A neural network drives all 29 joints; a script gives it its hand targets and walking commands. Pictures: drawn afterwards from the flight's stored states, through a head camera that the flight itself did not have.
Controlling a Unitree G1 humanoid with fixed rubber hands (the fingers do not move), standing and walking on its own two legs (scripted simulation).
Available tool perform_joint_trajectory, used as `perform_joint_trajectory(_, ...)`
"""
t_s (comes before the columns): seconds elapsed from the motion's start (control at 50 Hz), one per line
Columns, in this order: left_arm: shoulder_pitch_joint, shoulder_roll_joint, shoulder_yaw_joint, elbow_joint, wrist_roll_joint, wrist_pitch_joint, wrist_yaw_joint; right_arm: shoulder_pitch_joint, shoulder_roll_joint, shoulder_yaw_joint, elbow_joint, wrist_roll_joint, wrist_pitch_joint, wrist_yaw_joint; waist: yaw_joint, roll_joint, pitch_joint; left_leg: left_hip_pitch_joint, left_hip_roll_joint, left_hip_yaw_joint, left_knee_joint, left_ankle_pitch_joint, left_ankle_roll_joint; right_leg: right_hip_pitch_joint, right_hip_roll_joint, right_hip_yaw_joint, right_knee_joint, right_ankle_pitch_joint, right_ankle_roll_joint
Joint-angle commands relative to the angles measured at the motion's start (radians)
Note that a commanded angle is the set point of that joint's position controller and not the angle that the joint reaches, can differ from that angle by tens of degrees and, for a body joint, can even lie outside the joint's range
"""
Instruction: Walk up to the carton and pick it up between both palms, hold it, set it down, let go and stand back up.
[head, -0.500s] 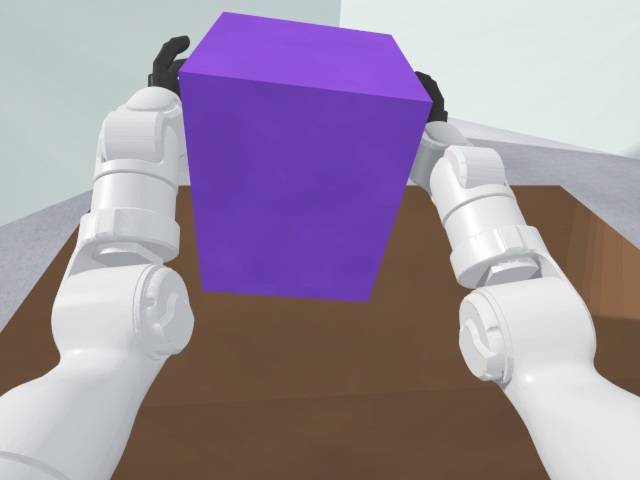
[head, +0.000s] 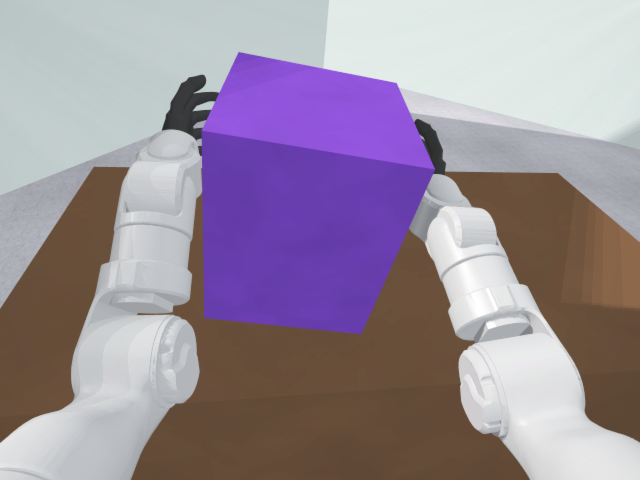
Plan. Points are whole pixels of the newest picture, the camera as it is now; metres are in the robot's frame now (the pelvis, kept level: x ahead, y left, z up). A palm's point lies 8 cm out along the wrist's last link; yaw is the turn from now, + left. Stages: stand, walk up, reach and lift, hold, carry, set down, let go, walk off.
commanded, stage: set down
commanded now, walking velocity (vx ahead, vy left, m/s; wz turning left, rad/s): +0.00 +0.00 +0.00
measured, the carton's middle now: (302, 198) +0.39 -0.02 +0.21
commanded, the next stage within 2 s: none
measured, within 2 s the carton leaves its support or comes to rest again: neither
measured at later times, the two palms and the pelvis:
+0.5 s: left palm (195, 156) +0.42 +0.11 +0.25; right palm (427, 206) +0.37 -0.18 +0.22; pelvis -0.01 +0.00 +0.00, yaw -1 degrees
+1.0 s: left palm (216, 172) +0.44 +0.09 +0.22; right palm (432, 228) +0.37 -0.19 +0.18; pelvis +0.00 +0.00 +0.00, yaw -1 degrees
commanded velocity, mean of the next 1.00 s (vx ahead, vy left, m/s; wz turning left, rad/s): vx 0.00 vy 0.00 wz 0.00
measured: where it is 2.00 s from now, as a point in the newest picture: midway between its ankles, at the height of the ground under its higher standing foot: outside the picture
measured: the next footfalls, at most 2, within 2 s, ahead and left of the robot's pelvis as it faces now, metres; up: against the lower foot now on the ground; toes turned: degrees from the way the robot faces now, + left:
none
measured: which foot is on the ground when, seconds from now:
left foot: down 0.00-1.00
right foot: down 0.00-1.00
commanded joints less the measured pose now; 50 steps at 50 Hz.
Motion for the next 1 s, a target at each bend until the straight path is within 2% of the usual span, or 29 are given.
perform_joint_trajectory(0.0,-0.743,-0.804,-0.459,-0.172,-0.16,-0.063,-0.156,-1.082,0.59,0.265,-0.527,0.078,-0.119,0.117,-0.051,0.11,-0.607,0.221,-0.061,0.007,0.039,0.594,-0.088,0.126,0.104,-0.017,0.041,0.385,-0.014)
perform_joint_trajectory(0.02,-0.747,-0.779,-0.406,-0.146,-0.143,-0.056,-0.152,-1.1,0.618,0.271,-0.507,0.079,-0.112,0.116,-0.005,0.094,-0.54,0.198,-0.063,0.017,0.03,0.564,-0.078,0.137,0.096,-0.019,0.033,0.398,-0.014)
perform_joint_trajectory(0.04,-0.688,-0.747,-0.382,-0.079,-0.128,-0.056,-0.16,-1.027,0.568,0.22,-0.412,0.045,-0.1,0.116,-0.043,0.064,-0.441,0.165,-0.06,0.012,0.004,0.489,-0.065,0.11,0.095,-0.03,0.016,0.35,-0.009)
perform_joint_trajectory(0.1,-0.738,-0.763,-0.376,-0.059,-0.134,-0.087,-0.166,-1.056,0.597,0.175,-0.394,0.004,-0.124,0.13,-0.021,0.102,-0.465,0.151,-0.055,0.013,-0.024,0.423,-0.062,0.104,0.09,-0.024,0.024,0.246,-0.014)
perform_joint_trajectory(0.16,-0.701,-0.758,-0.357,-0.033,-0.123,-0.087,-0.167,-1.03,0.586,0.181,-0.365,0.014,-0.129,0.133,-0.036,0.098,-0.433,0.145,-0.063,0.021,-0.018,0.465,-0.069,0.121,0.085,-0.026,0.031,0.338,-0.019)
perform_joint_trajectory(0.18,-0.745,-0.741,-0.341,-0.047,-0.112,-0.096,-0.166,-1.067,0.617,0.187,-0.395,0.01,-0.137,0.134,-0.002,0.104,-0.47,0.146,-0.062,0.021,-0.006,0.466,-0.066,0.122,0.088,-0.012,0.037,0.33,-0.02)
perform_joint_trajectory(0.22,-0.716,-0.749,-0.349,0.026,-0.099,-0.105,-0.173,-1.038,0.607,0.132,-0.336,-0.028,-0.149,0.135,-0.039,0.113,-0.435,0.154,-0.066,0.029,-0.02,0.417,-0.07,0.092,0.084,-0.026,0.024,0.286,-0.018)
perform_joint_trajectory(0.24,-0.724,-0.754,-0.326,0.044,-0.092,-0.108,-0.172,-1.035,0.596,0.136,-0.342,-0.044,-0.15,0.143,-0.027,0.111,-0.451,0.161,-0.066,0.029,-0.028,0.378,-0.069,0.093,0.088,-0.027,0.018,0.249,-0.016)
perform_joint_trajectory(0.26,-0.761,-0.768,-0.359,-0.014,-0.117,-0.122,-0.167,-1.002,0.617,0.157,-0.331,-0.04,-0.154,0.144,-0.039,0.126,-0.449,0.169,-0.062,0.018,-0.023,0.434,-0.078,0.098,0.087,-0.025,0.024,0.282,-0.015)
perform_joint_trajectory(0.28,-0.76,-0.75,-0.342,0.014,-0.114,-0.123,-0.172,-1.023,0.621,0.148,-0.312,-0.036,-0.151,0.143,-0.012,0.108,-0.408,0.148,-0.054,0.02,-0.025,0.443,-0.066,0.104,0.087,-0.02,0.015,0.264,-0.023)
perform_joint_trajectory(0.3,-0.782,-0.766,-0.38,-0.047,-0.13,-0.143,-0.166,-1.036,0.621,0.129,-0.356,-0.047,-0.168,0.152,-0.043,0.14,-0.518,0.188,-0.054,0.02,-0.009,0.458,-0.081,0.096,0.084,-0.023,0.027,0.281,-0.029)
perform_joint_trajectory(0.32,-0.766,-0.783,-0.341,0.007,-0.118,-0.141,-0.165,-1.066,0.634,0.163,-0.353,-0.039,-0.173,0.147,-0.007,0.12,-0.456,0.153,-0.062,0.031,-0.012,0.458,-0.084,0.103,0.081,-0.023,0.023,0.302,-0.026)
perform_joint_trajectory(0.36,-0.777,-0.766,-0.359,0.009,-0.126,-0.155,-0.173,-1.064,0.62,0.133,-0.346,-0.051,-0.179,0.142,-0.029,0.131,-0.497,0.152,-0.065,0.037,-0.019,0.448,-0.081,0.095,0.082,-0.02,0.032,0.324,-0.023)
perform_joint_trajectory(0.38,-0.75,-0.743,-0.323,0.084,-0.105,-0.158,-0.176,-1.029,0.619,0.111,-0.29,-0.07,-0.179,0.146,-0.021,0.105,-0.438,0.148,-0.063,0.032,-0.032,0.4,-0.07,0.092,0.076,-0.017,0.015,0.283,-0.025)
perform_joint_trajectory(0.4,-0.786,-0.761,-0.334,0.034,-0.125,-0.166,-0.178,-1.065,0.648,0.147,-0.393,-0.075,-0.193,0.143,0.003,0.092,-0.517,0.153,-0.068,0.049,-0.028,0.393,-0.063,0.126,0.074,-0.012,0.025,0.298,-0.02)
perform_joint_trajectory(0.44,-0.758,-0.771,-0.349,0.028,-0.118,-0.185,-0.17,-1.032,0.652,0.144,-0.382,-0.1,-0.2,0.147,-0.024,0.087,-0.558,0.145,-0.067,0.04,-0.021,0.423,-0.076,0.142,0.079,-0.02,0.038,0.336,-0.024)
perform_joint_trajectory(0.46,-0.744,-0.778,-0.342,0.052,-0.121,-0.181,-0.169,-1.039,0.667,0.159,-0.398,-0.077,-0.203,0.147,-0.002,0.091,-0.556,0.148,-0.062,0.039,-0.002,0.462,-0.073,0.148,0.076,-0.009,0.039,0.362,-0.025)
perform_joint_trajectory(0.5,-0.746,-0.785,-0.342,0.09,-0.121,-0.193,-0.179,-1.032,0.643,0.116,-0.347,-0.111,-0.209,0.144,-0.047,0.119,-0.515,0.131,-0.065,0.042,-0.019,0.407,-0.084,0.119,0.072,-0.028,0.029,0.319,-0.024)
perform_joint_trajectory(0.52,-0.754,-0.779,-0.343,0.096,-0.123,-0.194,-0.177,-1.039,0.644,0.117,-0.381,-0.103,-0.217,0.143,-0.037,0.122,-0.501,0.138,-0.07,0.041,-0.021,0.401,-0.081,0.11,0.072,-0.02,0.02,0.304,-0.021)
perform_joint_trajectory(0.56,-0.734,-0.757,-0.311,0.205,-0.093,-0.206,-0.191,-0.999,0.619,0.077,-0.274,-0.142,-0.211,0.148,-0.062,0.079,-0.407,0.091,-0.066,0.036,-0.052,0.307,-0.071,0.071,0.066,-0.03,0.001,0.258,-0.022)
perform_joint_trajectory(0.6,-0.742,-0.744,-0.292,0.179,-0.096,-0.227,-0.193,-1.028,0.65,0.081,-0.325,-0.156,-0.222,0.15,-0.036,0.053,-0.468,0.096,-0.065,0.033,-0.06,0.294,-0.056,0.121,0.057,-0.023,0.022,0.286,-0.012)
perform_joint_trajectory(0.64,-0.753,-0.776,-0.316,0.194,-0.103,-0.238,-0.202,-1.049,0.66,0.096,-0.38,-0.166,-0.233,0.144,-0.045,0.07,-0.525,0.085,-0.081,0.05,-0.054,0.288,-0.065,0.137,0.058,-0.016,0.027,0.317,-0.011)
perform_joint_trajectory(0.7,-0.72,-0.74,-0.28,0.21,-0.093,-0.254,-0.199,-0.999,0.649,0.1,-0.345,-0.148,-0.239,0.152,-0.04,0.07,-0.535,0.111,-0.078,0.036,-0.037,0.386,-0.073,0.15,0.068,-0.023,0.036,0.386,-0.008)
perform_joint_trajectory(0.78,-0.707,-0.736,-0.263,0.233,-0.08,-0.278,-0.206,-0.974,0.641,0.079,-0.308,-0.182,-0.242,0.161,-0.018,0.094,-0.508,0.067,-0.076,0.048,-0.069,0.299,-0.058,0.147,0.05,-0.014,0.03,0.319,-0.012)
perform_joint_trajectory(0.8,-0.698,-0.717,-0.233,0.299,-0.049,-0.273,-0.21,-0.969,0.662,0.076,-0.286,-0.19,-0.233,0.158,-0.015,0.05,-0.435,0.062,-0.072,0.05,-0.076,0.267,-0.047,0.13,0.051,-0.018,0.011,0.308,-0.011)
perform_joint_trajectory(0.84,-0.685,-0.688,-0.216,0.298,-0.06,-0.276,-0.217,-0.989,0.642,0.087,-0.344,-0.189,-0.246,0.163,-0.016,0.025,-0.473,0.064,-0.077,0.044,-0.081,0.263,-0.043,0.136,0.054,-0.023,0.02,0.315,0.004)
perform_joint_trajectory(0.86,-0.743,-0.729,-0.245,0.232,-0.07,-0.293,-0.209,-0.994,0.652,0.062,-0.334,-0.193,-0.256,0.164,-0.042,0.073,-0.527,0.078,-0.072,0.046,-0.068,0.304,-0.061,0.119,0.059,-0.033,0.03,0.331,-0.01)
perform_joint_trajectory(0.96,-0.717,-0.714,-0.227,0.297,-0.065,-0.321,-0.21,-0.963,0.677,0.097,-0.315,-0.196,-0.259,0.161,0.002,0.037,-0.491,0.057,-0.076,0.049,-0.079,0.299,-0.05,0.162,0.047,-0.019,0.028,0.394,0.005)
perform_joint_trajectory(0.98,-0.651,-0.73,-0.257,0.28,-0.064,-0.318,-0.21,-0.925,0.67,0.087,-0.343,-0.204,-0.27,0.159,-0.036,0.061,-0.55,0.081,-0.078,0.048,-0.064,0.35,-0.054,0.182,0.053,-0.031,0.047,0.435,-0.002)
